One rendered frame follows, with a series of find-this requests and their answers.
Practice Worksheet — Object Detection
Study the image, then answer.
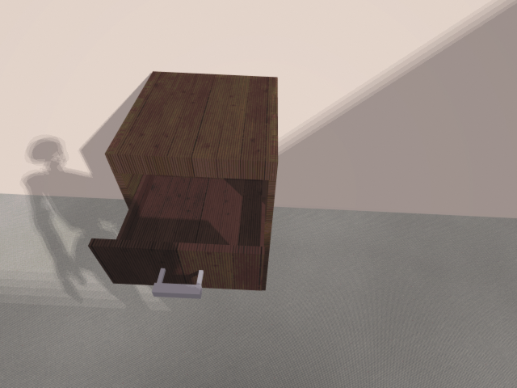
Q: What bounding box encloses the drawer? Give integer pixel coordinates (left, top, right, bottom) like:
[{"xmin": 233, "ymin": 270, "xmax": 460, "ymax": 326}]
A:
[{"xmin": 88, "ymin": 175, "xmax": 266, "ymax": 291}]

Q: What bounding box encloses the handle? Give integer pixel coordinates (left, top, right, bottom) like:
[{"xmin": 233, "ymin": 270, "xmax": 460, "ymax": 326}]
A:
[{"xmin": 152, "ymin": 268, "xmax": 204, "ymax": 299}]

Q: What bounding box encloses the cabinet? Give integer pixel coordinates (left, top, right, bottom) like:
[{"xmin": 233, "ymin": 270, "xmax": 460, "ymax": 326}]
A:
[{"xmin": 105, "ymin": 71, "xmax": 278, "ymax": 290}]

